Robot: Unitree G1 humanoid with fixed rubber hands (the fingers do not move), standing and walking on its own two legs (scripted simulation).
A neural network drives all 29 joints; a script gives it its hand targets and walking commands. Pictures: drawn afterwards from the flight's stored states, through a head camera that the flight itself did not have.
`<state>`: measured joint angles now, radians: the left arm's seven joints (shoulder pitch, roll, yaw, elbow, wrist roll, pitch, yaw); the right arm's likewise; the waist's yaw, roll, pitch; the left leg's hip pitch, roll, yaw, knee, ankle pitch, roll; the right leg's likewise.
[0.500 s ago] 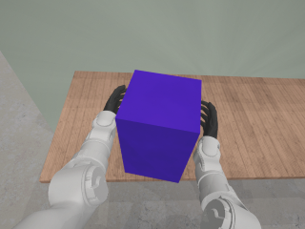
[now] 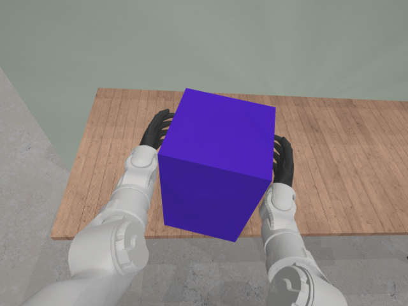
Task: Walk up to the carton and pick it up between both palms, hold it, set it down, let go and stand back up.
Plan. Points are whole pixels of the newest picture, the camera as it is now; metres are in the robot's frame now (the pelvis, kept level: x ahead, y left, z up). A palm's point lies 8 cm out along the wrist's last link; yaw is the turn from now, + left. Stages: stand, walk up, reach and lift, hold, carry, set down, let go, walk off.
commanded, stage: set down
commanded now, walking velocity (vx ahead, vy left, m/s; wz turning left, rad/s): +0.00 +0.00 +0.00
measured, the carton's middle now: (213, 173) +0.40 -0.04 -0.01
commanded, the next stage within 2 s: none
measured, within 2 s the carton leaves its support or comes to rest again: rests again in 0.72 s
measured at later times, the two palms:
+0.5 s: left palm (152, 143) +0.44 +0.10 +0.05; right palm (280, 175) +0.36 -0.17 +0.04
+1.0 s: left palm (145, 142) +0.46 +0.11 +0.03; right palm (273, 173) +0.38 -0.17 +0.02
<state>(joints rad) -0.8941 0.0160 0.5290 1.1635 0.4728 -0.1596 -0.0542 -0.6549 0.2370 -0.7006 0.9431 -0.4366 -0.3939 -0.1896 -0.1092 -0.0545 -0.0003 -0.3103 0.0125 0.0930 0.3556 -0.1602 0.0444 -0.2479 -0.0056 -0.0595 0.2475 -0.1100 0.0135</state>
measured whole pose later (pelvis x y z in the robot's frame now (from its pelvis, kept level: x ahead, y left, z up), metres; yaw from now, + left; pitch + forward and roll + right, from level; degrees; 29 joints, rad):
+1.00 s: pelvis +0.00 +0.00 -0.02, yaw -2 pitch +19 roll -3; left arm -1.00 0.19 0.13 1.48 0.05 -0.32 0.02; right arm -0.82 0.04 -0.23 1.34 0.03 -0.42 -0.26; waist -0.14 0.00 -0.20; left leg -0.67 0.05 0.07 0.62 -0.27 0.04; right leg -0.60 0.01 -0.06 0.48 -0.20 0.01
